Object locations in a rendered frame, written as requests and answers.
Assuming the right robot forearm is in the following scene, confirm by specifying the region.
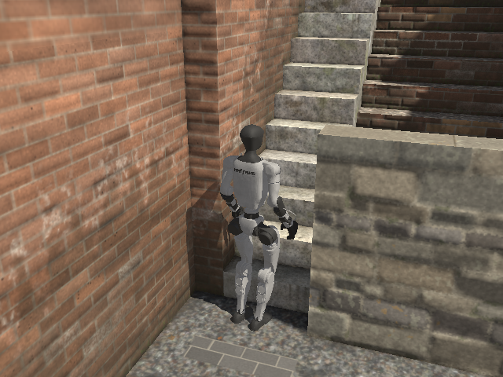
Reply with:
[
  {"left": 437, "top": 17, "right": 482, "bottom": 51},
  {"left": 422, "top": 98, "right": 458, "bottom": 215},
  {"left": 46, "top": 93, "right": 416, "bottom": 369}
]
[{"left": 274, "top": 196, "right": 293, "bottom": 228}]

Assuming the left robot upper arm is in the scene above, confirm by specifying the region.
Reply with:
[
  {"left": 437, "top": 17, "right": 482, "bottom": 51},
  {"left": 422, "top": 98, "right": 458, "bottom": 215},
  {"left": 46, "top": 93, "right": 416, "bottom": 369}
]
[{"left": 220, "top": 156, "right": 238, "bottom": 196}]

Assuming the robot right hand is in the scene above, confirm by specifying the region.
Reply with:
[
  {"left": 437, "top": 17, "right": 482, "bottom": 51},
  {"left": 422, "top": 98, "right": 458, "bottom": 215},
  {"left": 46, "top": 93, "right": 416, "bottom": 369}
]
[{"left": 281, "top": 221, "right": 298, "bottom": 240}]

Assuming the right robot upper arm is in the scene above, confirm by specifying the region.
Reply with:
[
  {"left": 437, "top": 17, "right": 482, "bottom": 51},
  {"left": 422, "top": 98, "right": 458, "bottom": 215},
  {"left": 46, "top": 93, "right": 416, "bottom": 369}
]
[{"left": 263, "top": 161, "right": 281, "bottom": 207}]

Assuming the right robot foot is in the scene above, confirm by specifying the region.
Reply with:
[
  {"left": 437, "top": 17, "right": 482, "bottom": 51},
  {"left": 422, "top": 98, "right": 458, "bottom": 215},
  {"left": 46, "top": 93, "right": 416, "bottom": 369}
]
[{"left": 250, "top": 312, "right": 272, "bottom": 331}]

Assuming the left robot forearm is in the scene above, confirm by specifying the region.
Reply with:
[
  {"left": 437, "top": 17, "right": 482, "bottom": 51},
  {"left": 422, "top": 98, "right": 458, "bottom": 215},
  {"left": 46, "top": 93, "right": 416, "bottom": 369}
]
[{"left": 220, "top": 193, "right": 240, "bottom": 212}]

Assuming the robot left hand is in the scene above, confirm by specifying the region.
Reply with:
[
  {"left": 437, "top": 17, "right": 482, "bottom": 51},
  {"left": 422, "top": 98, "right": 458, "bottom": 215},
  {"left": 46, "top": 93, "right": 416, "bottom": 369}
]
[{"left": 230, "top": 206, "right": 244, "bottom": 218}]

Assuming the left robot thigh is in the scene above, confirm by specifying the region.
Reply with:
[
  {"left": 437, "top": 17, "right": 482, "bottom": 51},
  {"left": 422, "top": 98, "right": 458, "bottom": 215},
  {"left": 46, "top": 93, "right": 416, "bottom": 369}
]
[{"left": 228, "top": 216, "right": 253, "bottom": 276}]

